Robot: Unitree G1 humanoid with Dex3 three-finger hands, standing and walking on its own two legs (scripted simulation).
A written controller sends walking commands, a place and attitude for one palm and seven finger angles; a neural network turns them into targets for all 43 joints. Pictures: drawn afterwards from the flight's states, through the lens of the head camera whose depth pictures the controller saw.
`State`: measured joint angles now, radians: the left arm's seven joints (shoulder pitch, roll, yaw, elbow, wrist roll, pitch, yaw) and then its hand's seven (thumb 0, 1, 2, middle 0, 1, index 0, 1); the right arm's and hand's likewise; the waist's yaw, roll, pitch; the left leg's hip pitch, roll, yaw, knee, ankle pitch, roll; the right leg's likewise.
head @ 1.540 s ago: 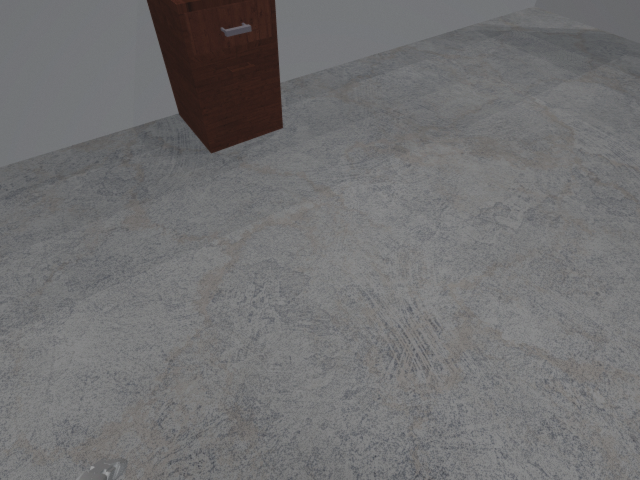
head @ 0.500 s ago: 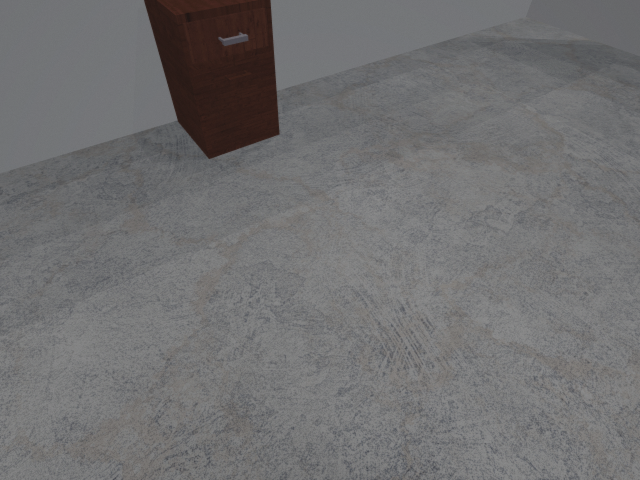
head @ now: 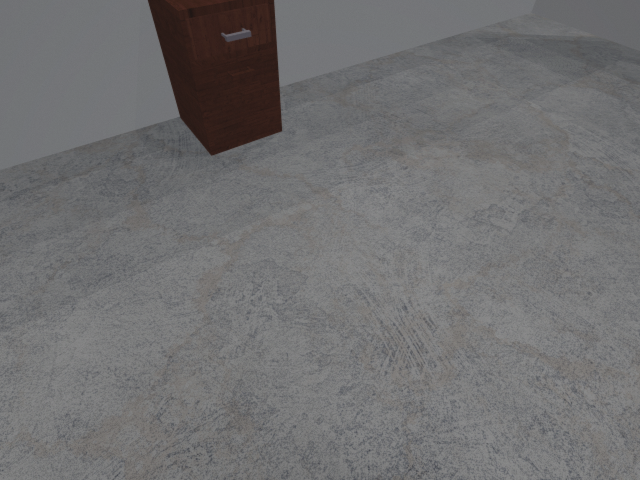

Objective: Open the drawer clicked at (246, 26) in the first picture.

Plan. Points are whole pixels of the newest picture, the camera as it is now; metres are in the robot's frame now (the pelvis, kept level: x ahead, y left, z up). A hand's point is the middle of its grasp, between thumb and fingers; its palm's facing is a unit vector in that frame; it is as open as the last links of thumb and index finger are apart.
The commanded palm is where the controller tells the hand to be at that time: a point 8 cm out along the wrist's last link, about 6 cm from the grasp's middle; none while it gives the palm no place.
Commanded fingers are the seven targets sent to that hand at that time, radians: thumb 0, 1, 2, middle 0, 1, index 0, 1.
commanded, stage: look at it before walking up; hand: left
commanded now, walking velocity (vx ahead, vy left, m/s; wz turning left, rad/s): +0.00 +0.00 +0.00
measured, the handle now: (235, 34) +1.84 +0.47 -0.20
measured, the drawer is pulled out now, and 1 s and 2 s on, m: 0.00 0.00 0.00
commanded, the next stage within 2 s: walk to a spot facing it in 0.10 s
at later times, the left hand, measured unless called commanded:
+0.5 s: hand out of the picture +0.04 +0.20 -0.19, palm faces -0.02 -0.98 -0.19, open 7.4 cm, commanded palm none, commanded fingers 0.00 0.90 0.90 -0.20 -0.30 -0.20 -0.30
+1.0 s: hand (248, 347) +0.38 +0.15 -0.20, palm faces -0.15 -0.96 -0.21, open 7.4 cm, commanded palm none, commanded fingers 0.00 0.90 0.90 -0.20 -0.30 -0.20 -0.30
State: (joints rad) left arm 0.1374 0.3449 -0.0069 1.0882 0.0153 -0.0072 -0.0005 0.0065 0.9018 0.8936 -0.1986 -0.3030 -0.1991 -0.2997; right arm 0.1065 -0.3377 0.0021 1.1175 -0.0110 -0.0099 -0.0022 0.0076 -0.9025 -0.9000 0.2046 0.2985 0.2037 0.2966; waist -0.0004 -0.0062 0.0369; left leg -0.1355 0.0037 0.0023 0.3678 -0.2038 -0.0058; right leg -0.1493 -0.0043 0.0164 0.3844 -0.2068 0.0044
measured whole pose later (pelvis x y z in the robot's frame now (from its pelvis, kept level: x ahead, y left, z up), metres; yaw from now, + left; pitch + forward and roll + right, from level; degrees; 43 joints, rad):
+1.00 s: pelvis +0.24 -0.02 -0.04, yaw -9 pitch -2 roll -1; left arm 0.12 0.22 0.06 0.98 0.02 -0.07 0.00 0.00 0.92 0.89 -0.19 -0.30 -0.19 -0.30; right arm 0.49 -0.10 -0.03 1.23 -0.01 -0.03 -0.02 0.01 -0.90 -0.90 0.20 0.30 0.20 0.30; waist -0.03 0.00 0.12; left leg -0.17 0.08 0.06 1.19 -0.46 0.03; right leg -0.41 0.01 -0.18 0.69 -0.25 -0.10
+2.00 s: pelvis +0.68 -0.09 -0.02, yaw -12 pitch -1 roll +0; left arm 0.15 0.14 0.07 1.02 0.01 -0.08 0.01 -0.01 0.92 0.89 -0.20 -0.30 -0.20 -0.30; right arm 0.38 -0.12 -0.06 1.16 -0.02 -0.02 -0.01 0.01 -0.91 -0.90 0.20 0.30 0.20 0.30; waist -0.05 0.03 0.06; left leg -0.41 0.13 0.07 1.24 -0.34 0.00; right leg -0.31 -0.03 -0.19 0.56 -0.23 -0.07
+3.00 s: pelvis +1.09 -0.19 -0.01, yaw -14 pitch -1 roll +0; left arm 0.22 0.16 0.07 1.04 0.03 -0.08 0.02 -0.01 0.94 0.89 -0.20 -0.30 -0.20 -0.30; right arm 0.30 -0.16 -0.07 1.10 -0.03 -0.01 0.01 0.01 -0.91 -0.90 0.20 0.30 0.20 0.30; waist -0.03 0.04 0.03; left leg -0.50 0.14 0.07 1.12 -0.28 -0.02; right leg -0.21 -0.04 -0.19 0.46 -0.24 -0.04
